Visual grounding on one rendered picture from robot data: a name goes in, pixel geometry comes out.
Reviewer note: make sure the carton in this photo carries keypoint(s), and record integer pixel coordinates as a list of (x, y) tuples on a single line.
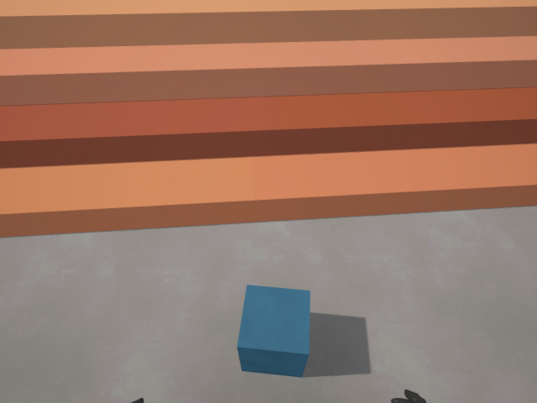
[(274, 336)]

